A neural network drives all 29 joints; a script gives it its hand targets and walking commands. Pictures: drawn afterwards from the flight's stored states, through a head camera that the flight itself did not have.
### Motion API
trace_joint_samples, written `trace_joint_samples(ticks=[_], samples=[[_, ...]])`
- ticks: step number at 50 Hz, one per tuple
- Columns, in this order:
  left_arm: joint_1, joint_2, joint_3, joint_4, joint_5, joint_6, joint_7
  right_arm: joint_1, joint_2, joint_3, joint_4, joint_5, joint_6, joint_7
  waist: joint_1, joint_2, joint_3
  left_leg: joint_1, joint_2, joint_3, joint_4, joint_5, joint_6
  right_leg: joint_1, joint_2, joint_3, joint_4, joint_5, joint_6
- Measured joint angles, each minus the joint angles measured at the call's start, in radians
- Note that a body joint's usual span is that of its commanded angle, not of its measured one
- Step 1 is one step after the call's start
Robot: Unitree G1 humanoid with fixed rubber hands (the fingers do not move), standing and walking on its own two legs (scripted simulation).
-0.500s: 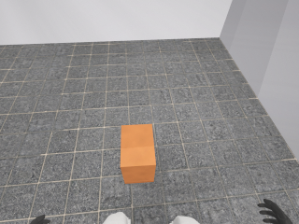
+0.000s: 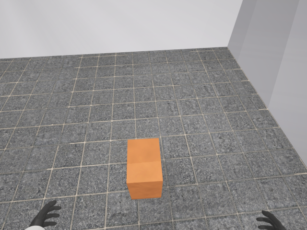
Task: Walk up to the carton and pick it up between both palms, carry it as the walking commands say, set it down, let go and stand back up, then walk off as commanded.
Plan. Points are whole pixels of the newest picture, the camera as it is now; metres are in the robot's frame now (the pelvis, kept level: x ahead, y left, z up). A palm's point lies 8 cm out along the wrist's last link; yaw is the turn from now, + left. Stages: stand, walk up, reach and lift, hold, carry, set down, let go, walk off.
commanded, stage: walk up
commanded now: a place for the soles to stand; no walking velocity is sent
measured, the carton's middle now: (144, 169) +0.53 +0.06 -0.63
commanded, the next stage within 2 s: none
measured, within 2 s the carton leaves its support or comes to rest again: neither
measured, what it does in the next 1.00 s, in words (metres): steps on the spot: right foot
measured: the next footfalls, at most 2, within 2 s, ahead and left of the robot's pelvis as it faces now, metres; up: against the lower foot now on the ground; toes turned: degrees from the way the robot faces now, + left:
right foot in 0.48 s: +0.14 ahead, -0.08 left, +0.00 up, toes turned +11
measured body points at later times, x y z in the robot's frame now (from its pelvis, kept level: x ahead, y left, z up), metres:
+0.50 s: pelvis +0.06 +0.03 -0.01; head +0.09 +0.04 +0.44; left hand +0.13 +0.37 -0.13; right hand +0.18 -0.30 -0.11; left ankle +0.05 +0.14 -0.74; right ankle +0.11 -0.10 -0.74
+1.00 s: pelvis +0.08 +0.01 +0.01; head +0.10 +0.02 +0.46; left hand +0.18 +0.35 -0.10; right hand +0.26 -0.29 -0.10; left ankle +0.05 +0.14 -0.74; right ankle +0.11 -0.10 -0.74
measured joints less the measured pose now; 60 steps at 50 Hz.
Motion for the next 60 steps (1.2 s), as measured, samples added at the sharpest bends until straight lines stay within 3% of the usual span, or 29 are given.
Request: trace_joint_samples(ticks=[2, 8, 10, 12, 14, 17, 21, 24, 25, 31, 47, 53, 60], samples=[[0.002, -0.003, 0.004, 0.007, 0.004, 0.0, -0.004, 0.002, -0.001, -0.004, 0.001, -0.002, 0.001, 0.004, -0.001, -0.001, -0.002, 0.004, 0.0, -0.003, -0.01, 0.006, 0.006, 0.011, 0.0, -0.006, -0.02, 0.009, -0.002], [0.091, 0.023, 0.048, -0.041, 0.029, -0.013, -0.013, 0.072, -0.023, -0.037, -0.058, -0.029, 0.007, 0.03, 0.0, -0.004, -0.021, -0.088, -0.001, 0.005, 0.183, -0.169, 0.046, 0.013, -0.019, -0.042, 0.028, -0.046, -0.008], [0.119, 0.041, 0.056, -0.05, 0.03, -0.01, -0.017, 0.092, -0.029, -0.045, -0.072, -0.032, -0.003, 0.034, 0.006, -0.01, -0.014, -0.089, -0.001, 0.018, 0.143, -0.141, 0.049, 0.016, -0.034, -0.05, 0.049, -0.064, 0.005], [0.139, 0.056, 0.057, -0.055, 0.026, 0.001, -0.02, 0.11, -0.03, -0.052, -0.083, -0.038, -0.017, 0.03, 0.011, -0.026, -0.01, -0.082, -0.018, 0.028, 0.118, -0.017, 0.045, -0.012, -0.054, -0.039, 0.132, -0.128, -0.001], [0.151, 0.055, 0.057, -0.065, 0.02, 0.012, -0.018, 0.131, -0.028, -0.057, -0.103, -0.037, -0.025, 0.022, 0.012, -0.03, -0.005, -0.081, -0.029, 0.025, 0.123, -0.038, 0.052, -0.081, -0.032, 0.01, 0.285, -0.218, -0.015], [0.161, 0.052, 0.057, -0.082, 0.009, 0.017, -0.015, 0.153, -0.018, -0.055, -0.134, -0.025, -0.026, 0.005, 0.004, -0.039, 0.015, -0.051, -0.038, 0.017, 0.086, -0.051, 0.058, -0.16, -0.008, 0.041, 0.399, -0.227, -0.021], [0.162, 0.033, 0.053, -0.104, 0.006, 0.021, -0.015, 0.159, -0.017, -0.044, -0.168, -0.016, -0.025, -0.009, -0.009, -0.033, 0.04, -0.035, -0.039, 0.007, 0.083, -0.057, 0.054, -0.185, -0.006, 0.034, 0.288, -0.166, -0.016], [0.153, 0.024, 0.046, -0.109, 0.004, 0.021, -0.011, 0.144, -0.013, -0.032, -0.18, -0.004, -0.013, -0.012, -0.007, -0.033, 0.045, -0.045, -0.041, 0.005, 0.136, -0.097, 0.045, -0.14, -0.003, 0.032, 0.123, -0.01, -0.034], [0.148, 0.02, 0.045, -0.106, 0.006, 0.019, -0.009, 0.134, -0.011, -0.027, -0.18, 0.0, -0.009, -0.013, -0.003, -0.031, 0.045, -0.048, -0.04, 0.005, 0.157, -0.113, 0.04, -0.13, -0.003, 0.033, 0.1, 0.047, -0.023], [0.094, -0.012, 0.016, -0.084, -0.003, 0.016, -0.012, 0.079, 0.024, -0.003, -0.136, -0.002, -0.009, -0.013, 0.009, -0.013, 0.017, 0.001, -0.038, -0.004, 0.088, -0.098, 0.031, -0.096, -0.004, 0.024, 0.076, 0.009, 0.009], [0.008, -0.013, 0.017, -0.012, -0.004, 0.018, -0.011, -0.01, 0.01, -0.008, -0.059, -0.004, -0.005, -0.01, 0.014, -0.006, 0.008, 0.108, -0.026, -0.025, -0.093, -0.018, 0.013, 0.012, 0.007, -0.003, -0.09, 0.074, -0.006], [0.022, -0.013, 0.02, 0.003, -0.001, 0.02, -0.014, 0.003, 0.011, -0.008, -0.052, -0.008, 0.0, -0.008, 0.015, -0.005, 0.01, 0.116, -0.02, -0.028, -0.111, -0.006, 0.008, 0.024, 0.013, -0.008, -0.113, 0.088, -0.011], [0.114, 0.012, 0.037, -0.014, 0.017, -0.005, 0.015, 0.044, -0.016, -0.04, -0.099, -0.045, 0.04, 0.027, 0.009, 0.019, 0.001, 0.071, -0.023, -0.017, -0.017, -0.056, 0.02, -0.012, 0.008, 0.003, -0.047, 0.056, -0.005]])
